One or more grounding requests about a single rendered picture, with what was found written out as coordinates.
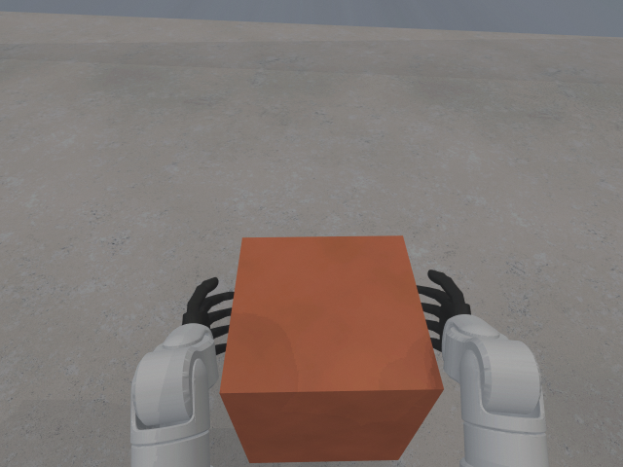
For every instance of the left robot forearm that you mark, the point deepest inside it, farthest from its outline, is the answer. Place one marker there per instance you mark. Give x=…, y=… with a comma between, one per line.
x=169, y=400

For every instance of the carton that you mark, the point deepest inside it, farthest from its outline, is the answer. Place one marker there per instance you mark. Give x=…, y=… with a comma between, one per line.
x=328, y=355

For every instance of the right robot forearm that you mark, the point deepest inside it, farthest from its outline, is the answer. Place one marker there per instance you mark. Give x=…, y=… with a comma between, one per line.
x=500, y=392

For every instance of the robot left hand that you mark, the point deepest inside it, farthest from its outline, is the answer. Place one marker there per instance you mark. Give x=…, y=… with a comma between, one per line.
x=199, y=305

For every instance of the robot right hand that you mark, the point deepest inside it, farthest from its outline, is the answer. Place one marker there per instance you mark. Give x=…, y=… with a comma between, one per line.
x=452, y=303

